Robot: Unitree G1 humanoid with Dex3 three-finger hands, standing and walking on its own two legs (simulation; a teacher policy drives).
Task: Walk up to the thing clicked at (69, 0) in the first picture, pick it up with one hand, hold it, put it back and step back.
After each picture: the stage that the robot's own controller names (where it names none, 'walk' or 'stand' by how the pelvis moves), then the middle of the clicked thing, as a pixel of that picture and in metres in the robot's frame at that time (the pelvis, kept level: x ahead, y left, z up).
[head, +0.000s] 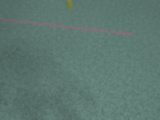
stand; (69, 4) +2.20 +0.22 -0.72
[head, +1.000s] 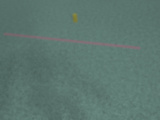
walk; (75, 18) +2.04 +0.31 -0.72
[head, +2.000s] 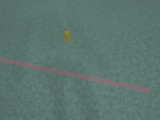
walk; (67, 36) +1.40 +0.30 -0.72
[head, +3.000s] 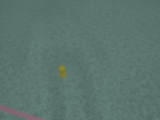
walk; (62, 71) +0.90 +0.25 -0.71
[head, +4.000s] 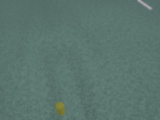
walk; (60, 108) +0.56 +0.22 -0.71
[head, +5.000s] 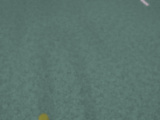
stand; out of the picture +0.40 +0.26 -0.69
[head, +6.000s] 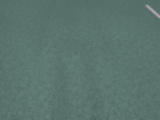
stand; out of the picture +0.40 +0.21 -0.72
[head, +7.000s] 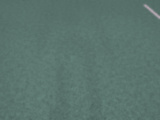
stand; out of the picture +0.40 +0.25 -0.73
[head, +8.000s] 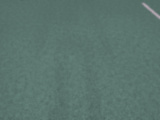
stand; out of the picture +0.39 +0.25 -0.73
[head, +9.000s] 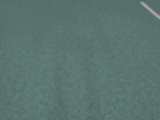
stand; out of the picture +0.38 +0.26 -0.73
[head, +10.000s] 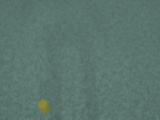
go down; (44, 106) +0.41 +0.25 -0.64
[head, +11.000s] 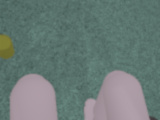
go down; (4, 47) +0.46 +0.28 -0.28
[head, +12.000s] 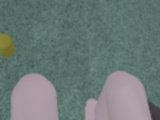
close in; (5, 46) +0.46 +0.28 -0.28
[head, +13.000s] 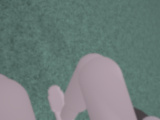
close in; out of the picture +0.45 +0.32 -0.23
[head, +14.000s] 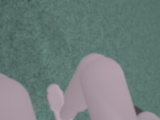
close; out of the picture +0.44 +0.32 -0.23
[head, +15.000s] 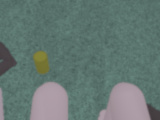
close; (41, 62) +0.46 +0.21 -0.34
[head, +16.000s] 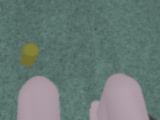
go down; (29, 55) +0.45 +0.20 -0.31
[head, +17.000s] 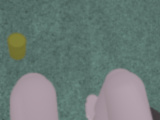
go down; (17, 47) +0.45 +0.23 -0.28
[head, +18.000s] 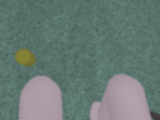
go down; (26, 58) +0.43 +0.22 -0.30
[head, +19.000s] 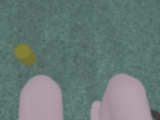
close in; (26, 55) +0.44 +0.23 -0.30
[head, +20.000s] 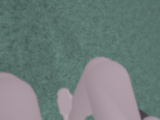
close in; out of the picture +0.43 +0.26 -0.23
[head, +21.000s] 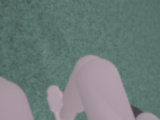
close; out of the picture +0.42 +0.28 -0.24
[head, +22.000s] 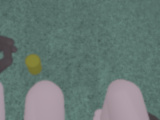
lift; (34, 64) +0.45 +0.22 -0.31
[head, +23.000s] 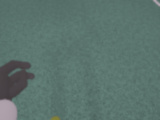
hold; out of the picture +0.39 +0.17 -0.65
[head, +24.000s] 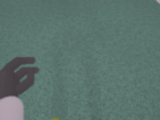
close; out of the picture +0.38 +0.19 -0.67
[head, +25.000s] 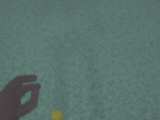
hold; (57, 117) +0.39 +0.18 -0.64
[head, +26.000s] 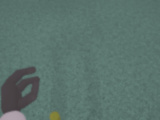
stand; (55, 118) +0.39 +0.19 -0.65
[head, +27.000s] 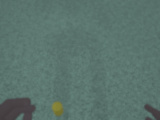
close; (57, 109) +0.40 +0.17 -0.58
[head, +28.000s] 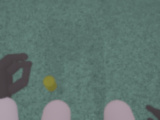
hold; (50, 83) +0.42 +0.20 -0.47
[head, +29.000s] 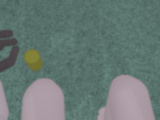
close; (34, 60) +0.45 +0.21 -0.28
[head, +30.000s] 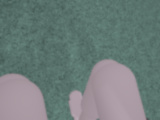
hold; out of the picture +0.43 +0.25 -0.23
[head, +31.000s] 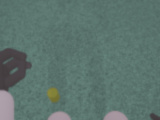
close; (53, 95) +0.42 +0.19 -0.52
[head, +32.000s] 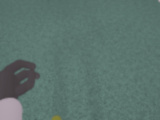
close; out of the picture +0.39 +0.18 -0.66
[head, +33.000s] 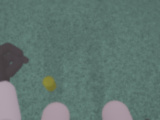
crouch; (49, 84) +0.43 +0.19 -0.49
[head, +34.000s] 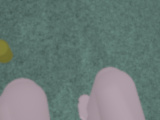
lower; (1, 52) +0.45 +0.23 -0.28
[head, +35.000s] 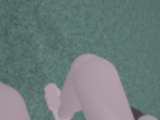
lower; out of the picture +0.43 +0.27 -0.23
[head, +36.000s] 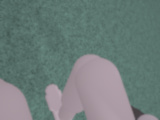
lower; out of the picture +0.43 +0.27 -0.23
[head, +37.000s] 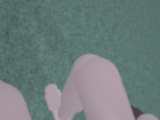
lower; out of the picture +0.43 +0.28 -0.23
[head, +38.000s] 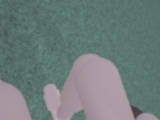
lower; out of the picture +0.43 +0.28 -0.23
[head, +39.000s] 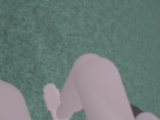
loosen; out of the picture +0.43 +0.28 -0.23
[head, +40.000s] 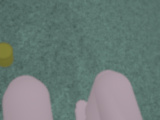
stand; (4, 55) +0.45 +0.25 -0.28
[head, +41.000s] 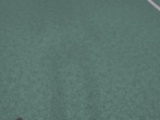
stand; out of the picture +0.39 +0.17 -0.64
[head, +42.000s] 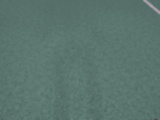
stand; out of the picture +0.40 +0.19 -0.67
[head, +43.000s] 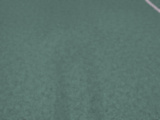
stand; out of the picture +0.39 +0.18 -0.66
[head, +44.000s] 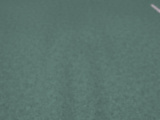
stand; out of the picture +0.42 +0.18 -0.72
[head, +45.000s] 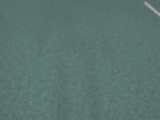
stand; out of the picture +0.37 +0.19 -0.73
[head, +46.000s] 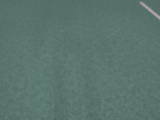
stand; out of the picture +0.37 +0.20 -0.73
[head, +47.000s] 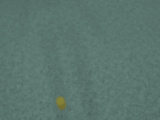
walk; (61, 103) +0.46 +0.18 -0.70
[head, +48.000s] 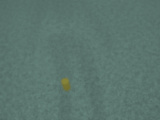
walk; (66, 84) +0.70 +0.23 -0.70
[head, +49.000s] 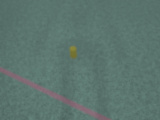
stand; (73, 52) +1.02 +0.16 -0.69
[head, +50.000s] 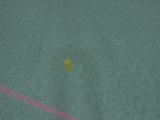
stand; (68, 65) +0.98 +0.17 -0.72
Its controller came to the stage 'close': yes
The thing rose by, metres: 0.01
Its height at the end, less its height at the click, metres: +0.00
